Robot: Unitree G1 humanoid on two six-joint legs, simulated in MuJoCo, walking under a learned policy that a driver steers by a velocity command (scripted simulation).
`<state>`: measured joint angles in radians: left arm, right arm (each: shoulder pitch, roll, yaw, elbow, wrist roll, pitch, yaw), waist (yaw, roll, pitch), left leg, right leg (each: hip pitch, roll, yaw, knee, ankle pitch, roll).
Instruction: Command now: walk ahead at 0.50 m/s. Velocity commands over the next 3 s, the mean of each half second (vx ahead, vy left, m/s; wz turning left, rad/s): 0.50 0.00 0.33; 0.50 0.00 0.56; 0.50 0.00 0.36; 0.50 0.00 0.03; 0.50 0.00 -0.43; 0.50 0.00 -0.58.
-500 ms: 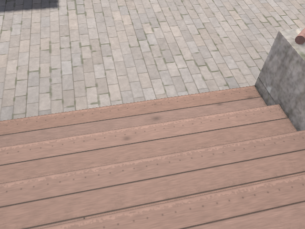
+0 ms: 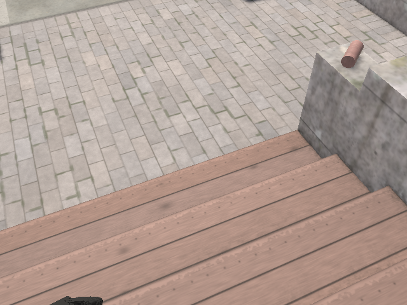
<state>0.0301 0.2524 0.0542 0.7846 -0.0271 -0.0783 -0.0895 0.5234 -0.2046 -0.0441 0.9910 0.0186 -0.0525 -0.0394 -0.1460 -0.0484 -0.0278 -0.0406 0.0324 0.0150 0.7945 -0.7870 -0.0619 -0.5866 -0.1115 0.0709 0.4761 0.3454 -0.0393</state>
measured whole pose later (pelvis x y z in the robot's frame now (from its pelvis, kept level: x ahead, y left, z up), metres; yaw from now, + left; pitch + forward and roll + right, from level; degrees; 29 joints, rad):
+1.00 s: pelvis +0.53 +0.06 -0.20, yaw +30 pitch +2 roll +1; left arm 0.10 0.24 0.06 0.74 0.01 -0.10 0.03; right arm 0.36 -0.20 -0.06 0.84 0.01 -0.03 -0.02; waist -0.03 -0.04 -0.03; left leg -0.31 -0.14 -0.14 0.63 -0.34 0.08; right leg -0.74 -0.08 0.11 0.99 0.09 0.07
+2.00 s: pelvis +0.99 +0.27 -0.33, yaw +38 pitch +4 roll +2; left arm 0.22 0.28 0.08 0.77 0.00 -0.05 -0.02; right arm 0.40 -0.20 -0.05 0.92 0.00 -0.09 0.01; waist -0.01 -0.03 -0.04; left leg -0.30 -0.02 0.04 0.63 -0.40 0.02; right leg -0.69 -0.06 0.09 0.90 0.07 -0.07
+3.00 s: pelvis +1.49 +0.56 -0.58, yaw +5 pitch +2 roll +1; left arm 0.21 0.26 0.08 0.70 -0.02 -0.03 0.02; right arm 0.42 -0.21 -0.06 0.92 -0.02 -0.09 -0.01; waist -0.05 -0.06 0.00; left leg -0.12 -0.07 0.08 0.38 -0.29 0.07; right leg -0.79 -0.04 0.13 0.99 0.00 -0.01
